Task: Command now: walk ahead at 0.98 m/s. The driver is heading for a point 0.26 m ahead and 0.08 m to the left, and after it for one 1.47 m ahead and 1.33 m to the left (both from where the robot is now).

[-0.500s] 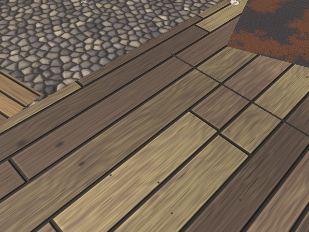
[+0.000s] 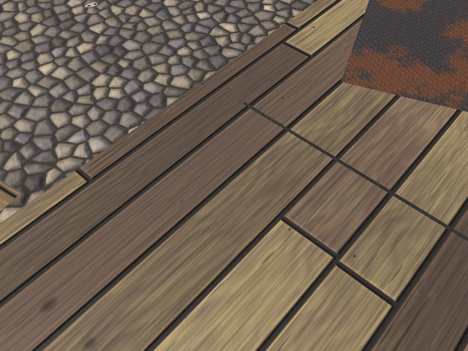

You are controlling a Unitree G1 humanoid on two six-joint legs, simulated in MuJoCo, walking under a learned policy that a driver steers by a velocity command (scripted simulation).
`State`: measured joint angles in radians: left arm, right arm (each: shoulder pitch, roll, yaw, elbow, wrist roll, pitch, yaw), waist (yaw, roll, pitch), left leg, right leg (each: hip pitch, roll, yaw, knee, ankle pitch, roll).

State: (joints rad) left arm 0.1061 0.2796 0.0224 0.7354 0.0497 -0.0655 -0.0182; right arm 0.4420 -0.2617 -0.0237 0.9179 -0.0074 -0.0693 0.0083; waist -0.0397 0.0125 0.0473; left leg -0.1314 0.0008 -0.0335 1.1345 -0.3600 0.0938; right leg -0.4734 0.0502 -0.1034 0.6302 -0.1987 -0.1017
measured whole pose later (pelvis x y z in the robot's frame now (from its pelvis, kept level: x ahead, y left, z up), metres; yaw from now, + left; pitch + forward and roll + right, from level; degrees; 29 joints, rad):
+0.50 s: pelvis +0.36 +0.02 +0.00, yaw +16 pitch +1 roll -1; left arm 0.08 0.27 0.01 0.65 0.02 -0.06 0.02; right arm 0.21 -0.31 -0.06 0.64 0.00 -0.02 0.02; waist -0.04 0.01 0.10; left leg -0.44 -0.20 -0.06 0.49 -0.04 0.15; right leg -0.53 0.05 0.15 1.34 -0.43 0.04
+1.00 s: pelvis +0.51 -0.03 +0.02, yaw +45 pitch +1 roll -1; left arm 0.07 0.27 0.06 0.65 0.02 -0.01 0.04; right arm 0.22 -0.37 -0.09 0.57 0.03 0.08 -0.02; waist -0.02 0.05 0.06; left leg -0.56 -0.10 -0.17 1.20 -0.42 -0.07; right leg -0.31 0.04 0.03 0.46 -0.17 -0.01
